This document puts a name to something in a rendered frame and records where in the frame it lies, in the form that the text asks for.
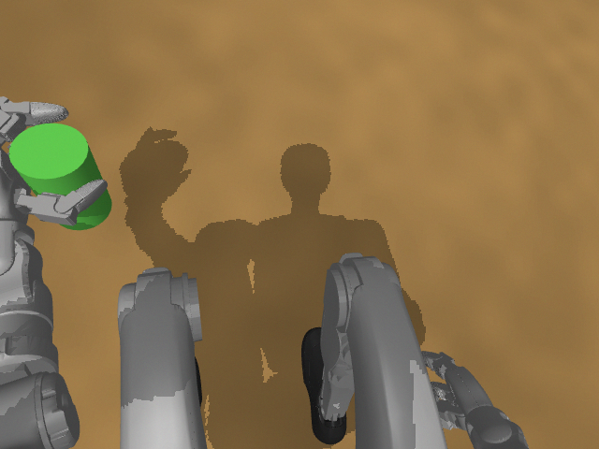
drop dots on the right robot foot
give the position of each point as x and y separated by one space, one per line
312 368

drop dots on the left robot hand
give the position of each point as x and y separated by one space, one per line
15 199

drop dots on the right robot arm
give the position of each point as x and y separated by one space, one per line
490 428

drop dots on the can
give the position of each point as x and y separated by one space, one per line
56 158

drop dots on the left robot arm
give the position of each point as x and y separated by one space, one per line
36 410

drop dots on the right robot hand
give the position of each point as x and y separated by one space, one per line
461 393

